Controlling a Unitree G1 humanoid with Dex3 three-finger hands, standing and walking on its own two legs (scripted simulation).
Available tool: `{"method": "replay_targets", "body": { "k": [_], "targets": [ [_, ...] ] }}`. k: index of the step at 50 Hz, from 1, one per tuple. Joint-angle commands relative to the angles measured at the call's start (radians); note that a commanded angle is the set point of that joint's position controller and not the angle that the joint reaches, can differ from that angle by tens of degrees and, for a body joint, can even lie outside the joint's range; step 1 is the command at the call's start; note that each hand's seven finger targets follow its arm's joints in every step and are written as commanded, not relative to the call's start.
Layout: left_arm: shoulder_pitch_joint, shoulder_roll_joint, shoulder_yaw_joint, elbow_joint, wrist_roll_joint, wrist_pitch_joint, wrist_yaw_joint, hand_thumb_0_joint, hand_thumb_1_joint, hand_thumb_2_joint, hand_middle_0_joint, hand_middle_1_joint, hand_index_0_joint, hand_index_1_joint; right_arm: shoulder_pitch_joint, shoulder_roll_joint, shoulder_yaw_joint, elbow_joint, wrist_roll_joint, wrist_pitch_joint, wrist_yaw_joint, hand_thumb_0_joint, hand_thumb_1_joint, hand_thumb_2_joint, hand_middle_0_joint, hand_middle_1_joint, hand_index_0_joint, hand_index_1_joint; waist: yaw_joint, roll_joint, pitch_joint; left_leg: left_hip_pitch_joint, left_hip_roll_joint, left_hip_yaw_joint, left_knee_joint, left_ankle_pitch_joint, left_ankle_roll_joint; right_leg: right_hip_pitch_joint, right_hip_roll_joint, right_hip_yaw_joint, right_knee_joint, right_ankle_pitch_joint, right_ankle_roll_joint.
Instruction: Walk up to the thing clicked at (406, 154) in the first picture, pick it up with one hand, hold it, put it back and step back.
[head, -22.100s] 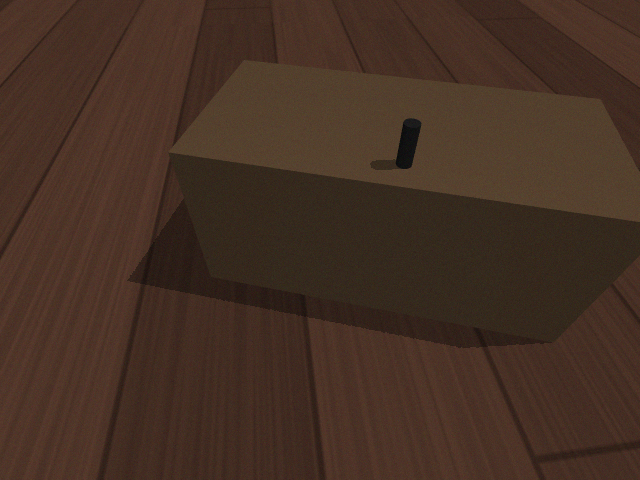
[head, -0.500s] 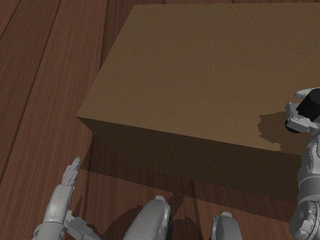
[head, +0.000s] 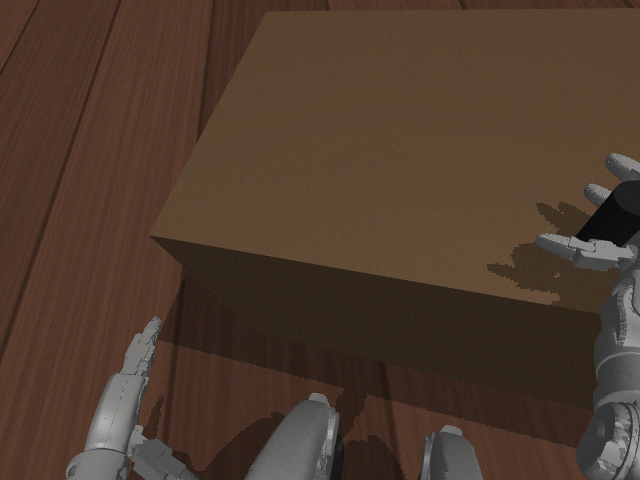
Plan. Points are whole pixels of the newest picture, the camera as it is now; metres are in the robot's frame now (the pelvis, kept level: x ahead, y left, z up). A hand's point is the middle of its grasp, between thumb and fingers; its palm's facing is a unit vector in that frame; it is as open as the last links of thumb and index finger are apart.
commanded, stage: withdraw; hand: right
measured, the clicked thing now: (609, 228) +0.46 -0.25 +0.00
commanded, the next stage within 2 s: rise in 0.34 s
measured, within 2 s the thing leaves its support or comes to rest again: neither
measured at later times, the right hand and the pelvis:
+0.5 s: hand out of the picture +0.47 -0.32 +0.14, palm faces +0.32 +0.94 -0.06, open 16.9 cm; pelvis +0.01 +0.00 +0.04, yaw -1 degrees
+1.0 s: hand out of the picture +0.35 -0.37 +0.11, palm faces +0.43 +0.81 -0.40, open 17.0 cm; pelvis +0.04 -0.01 +0.09, yaw -1 degrees
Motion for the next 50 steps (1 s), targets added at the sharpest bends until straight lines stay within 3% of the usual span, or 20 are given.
{"method": "replay_targets", "body": {
  "k": [1, 4, 10, 12, 18, 20, 23, 24, 26, 27, 30, 32, 34, 37, 42, 44, 45, 47, 48, 50],
  "targets": [
    [0.019, 0.196, 0.142, -0.192, -0.01, -0.049, 0.022, 0.0, -0.526, 0.038, -0.064, -0.053, -0.062, -0.053, -0.365, -0.26, -0.026, -0.231, 0.007, -0.076, -0.004, 0.0, 0.269, -0.295, 0.32, 0.318, 0.323, 0.318, -0.014, -0.195, -0.457, 0.251, -0.033, -0.014, -0.13, 0.224, 0.034, 0.324, 0.028, 0.011, -0.189, 0.285, -0.005],
    [0.036, 0.183, 0.113, -0.228, -0.011, -0.041, 0.02, 0.0, -0.534, 0.043, -0.061, -0.049, -0.057, -0.053, -0.349, -0.312, -0.048, -0.266, 0.0, -0.071, -0.001, 0.0, 0.287, -0.208, 0.244, 0.223, 0.239, 0.223, -0.029, -0.218, -0.54, 0.335, -0.033, -0.013, -0.136, 0.305, 0.032, 0.374, 0.034, 0.006, -0.188, 0.38, -0.004],
    [0.073, 0.199, 0.128, -0.11, -0.019, -0.012, 0.023, 0.0, -0.539, 0.046, -0.06, -0.046, -0.054, -0.051, -0.398, -0.44, -0.101, -0.36, 0.014, -0.034, 0.016, 0.0, 0.406, -0.057, 0.108, 0.069, 0.099, 0.069, -0.074, -0.33, -0.513, 0.339, -0.031, -0.017, -0.172, 0.308, 0.036, 0.478, 0.032, -0.001, -0.233, 0.47, 0.008],
    [0.03, 0.174, 0.096, -0.094, -0.024, -0.01, 0.025, 0.0, -0.546, 0.049, -0.061, -0.044, -0.052, -0.052, -0.401, -0.391, -0.065, -0.301, 0.021, -0.004, 0.028, 0.0, 0.452, -0.039, 0.085, 0.051, 0.079, 0.051, -0.063, -0.289, -0.456, 0.352, -0.033, -0.017, -0.202, 0.305, 0.034, 0.463, 0.034, 0.0, -0.253, 0.444, 0.005],
    [-0.064, 0.187, 0.064, -0.065, -0.049, -0.015, 0.05, 0.0, -0.553, 0.045, -0.059, -0.042, -0.052, -0.049, -0.508, -0.475, -0.059, -0.252, 0.031, 0.083, 0.09, 0.0, 0.483, -0.041, 0.069, 0.047, 0.067, 0.047, -0.069, -0.231, -0.438, 0.453, -0.025, -0.023, -0.282, 0.287, 0.027, 0.473, 0.032, 0.001, -0.332, 0.365, -0.002],
    [-0.018, 0.161, 0.043, -0.013, -0.061, -0.017, 0.05, 0.0, -0.552, 0.043, -0.06, -0.045, -0.054, -0.051, -0.417, -0.421, -0.033, -0.113, 0.042, 0.131, 0.126, 0.0, 0.446, -0.046, 0.072, 0.045, 0.068, 0.045, -0.055, -0.175, -0.359, 0.454, -0.027, -0.013, -0.312, 0.277, 0.024, 0.463, 0.034, 0.002, -0.356, 0.347, -0.006],
    [-0.007, 0.153, 0.02, 0.029, -0.07, -0.022, 0.053, 0.0, -0.573, 0.059, -0.071, -0.044, -0.057, -0.058, -0.36, -0.435, -0.036, -0.076, 0.057, 0.179, 0.179, 0.0, 0.402, -0.062, 0.069, 0.053, 0.068, 0.053, -0.068, -0.148, -0.316, 0.457, -0.024, -0.012, -0.335, 0.294, 0.019, 0.475, 0.031, 0.0, -0.377, 0.379, -0.01],
    [-0.051, 0.172, 0.029, -0.036, -0.085, 0.001, 0.05, 0.0, -0.557, 0.053, -0.069, -0.048, -0.06, -0.057, -0.278, -0.685, -0.092, 0.004, -0.063, 0.243, 0.119, 0.0, 0.419, -0.057, 0.069, 0.054, 0.068, 0.053, -0.169, -0.177, -0.315, 0.519, -0.016, -0.02, -0.374, 0.272, 0.028, 0.487, 0.051, -0.022, -0.419, 0.381, -0.001],
    [0.011, 0.155, 0.02, 0.0, -0.092, 0.027, 0.036, 0.0, -0.539, 0.055, -0.063, -0.047, -0.055, -0.054, -0.372, -0.515, 0.009, -0.073, -0.029, 0.284, 0.072, 0.0, 0.464, -0.051, 0.065, 0.056, 0.067, 0.055, -0.101, -0.146, -0.293, 0.51, -0.027, -0.015, -0.394, 0.282, 0.025, 0.516, 0.044, -0.023, -0.438, 0.373, -0.006],
    [0.022, 0.155, 0.023, 0.019, -0.097, 0.032, 0.031, 0.0, -0.539, 0.054, -0.062, -0.041, -0.054, -0.049, -0.356, -0.515, 0.014, -0.077, -0.037, 0.303, 0.065, 0.0, 0.462, -0.052, 0.065, 0.056, 0.066, 0.056, -0.112, -0.156, -0.277, 0.511, -0.024, -0.014, -0.398, 0.284, 0.026, 0.524, 0.048, -0.024, -0.449, 0.368, -0.007],
    [-0.027, 0.183, 0.039, 0.031, -0.108, 0.045, 0.026, 0.0, -0.531, 0.063, -0.059, -0.039, -0.048, -0.05, -0.388, -0.698, -0.051, -0.165, -0.071, 0.337, 0.012, 0.0, 0.458, -0.051, 0.066, 0.055, 0.066, 0.055, -0.148, -0.147, -0.36, 0.585, -0.023, -0.007, -0.424, 0.314, 0.025, 0.582, 0.048, -0.025, -0.473, 0.408, -0.01],
    [-0.071, 0.22, 0.066, 0.032, -0.113, 0.05, 0.032, 0.0, -0.51, 0.077, -0.056, -0.047, -0.053, -0.049, -0.41, -0.74, -0.061, -0.168, -0.085, 0.348, -0.024, 0.0, 0.464, -0.064, 0.063, 0.053, 0.059, 0.053, -0.152, -0.138, -0.358, 0.616, -0.022, -0.007, -0.443, 0.301, 0.026, 0.605, 0.048, -0.028, -0.491, 0.391, -0.009],
    [-0.099, 0.215, 0.068, 0.059, -0.117, 0.05, 0.042, 0.0, -0.549, 0.075, -0.057, -0.044, -0.051, -0.049, -0.43, -0.709, -0.042, -0.208, -0.086, 0.349, -0.056, 0.0, 0.488, -0.061, 0.063, 0.053, 0.057, 0.053, -0.156, -0.171, -0.384, 0.643, -0.021, -0.011, -0.463, 0.312, 0.024, 0.658, 0.046, -0.036, -0.509, 0.398, -0.006],
    [-0.096, 0.192, 0.05, 0.136, -0.121, 0.043, 0.047, 0.0, -0.553, 0.082, -0.056, -0.043, -0.047, -0.052, -0.276, -0.59, 0.013, -0.096, -0.086, 0.367, -0.087, 0.0, 0.488, -0.063, 0.063, 0.053, 0.056, 0.053, -0.158, -0.184, -0.282, 0.611, -0.022, 0.001, -0.486, 0.319, 0.03, 0.687, 0.039, -0.035, -0.546, 0.439, 0.003],
    [-0.062, 0.067, -0.062, 0.251, -0.127, 0.04, 0.031, 0.0, -0.553, 0.083, -0.058, -0.042, -0.047, -0.052, -0.139, -0.417, 0.128, -0.235, -0.059, 0.391, -0.086, 0.0, 0.469, -0.066, 0.064, 0.053, 0.057, 0.053, -0.192, -0.245, -0.292, 0.654, -0.022, 0.015, -0.498, 0.433, 0.038, 0.785, 0.032, -0.038, -0.554, 0.663, 0.02],
    [-0.05, 0.131, -0.006, 0.229, -0.133, 0.044, 0.033, 0.0, -0.556, 0.087, -0.058, -0.045, -0.047, -0.057, 0.055, -0.438, 0.094, -0.277, -0.045, 0.416, -0.094, 0.0, 0.459, -0.066, 0.064, 0.053, 0.057, 0.053, -0.203, -0.201, -0.275, 0.675, -0.027, 0.027, -0.507, 0.447, 0.038, 0.795, 0.026, -0.033, -0.574, 0.703, 0.022],
    [-0.036, 0.183, 0.028, 0.191, -0.134, 0.05, 0.037, 0.0, -0.557, 0.091, -0.059, -0.048, -0.047, -0.061, 0.229, -0.488, 0.035, -0.321, -0.039, 0.428, -0.1, 0.0, 0.45, -0.068, 0.065, 0.052, 0.056, 0.052, -0.219, -0.168, -0.25, 0.698, -0.028, 0.034, -0.519, 0.451, 0.037, 0.791, 0.027, -0.039, -0.585, 0.703, 0.022],
    [-0.037, 0.151, 0.008, 0.19, -0.138, 0.06, 0.036, 0.0, -0.54, 0.079, -0.059, -0.047, -0.052, -0.055, 0.176, -0.386, 0.126, -0.56, -0.015, 0.432, -0.089, 0.0, 0.443, -0.068, 0.065, 0.052, 0.057, 0.052, -0.218, -0.195, -0.245, 0.728, -0.023, 0.028, -0.53, 0.444, 0.04, 0.805, 0.03, -0.047, -0.601, 0.67, 0.02],
    [-0.021, 0.18, 0.062, 0.238, -0.142, 0.069, 0.044, 0.0, -0.535, 0.073, -0.061, -0.046, -0.054, -0.052, 0.284, -0.387, 0.102, -0.601, -0.007, 0.445, -0.099, 0.0, 0.422, -0.069, 0.067, 0.051, 0.057, 0.051, -0.223, -0.189, -0.195, 0.731, -0.023, 0.033, -0.537, 0.429, 0.042, 0.789, 0.031, -0.047, -0.615, 0.648, 0.018],
    [-0.052, 0.16, 0.047, 0.23, -0.152, 0.07, 0.048, 0.0, -0.521, 0.076, -0.058, -0.048, -0.052, -0.054, 0.42, -0.308, 0.143, -0.755, 0.015, 0.464, -0.108, 0.0, 0.419, -0.071, 0.066, 0.051, 0.057, 0.052, -0.227, -0.155, -0.121, 0.736, -0.023, 0.034, -0.554, 0.393, 0.041, 0.757, 0.03, -0.05, -0.649, 0.567, 0.012]
  ]
}}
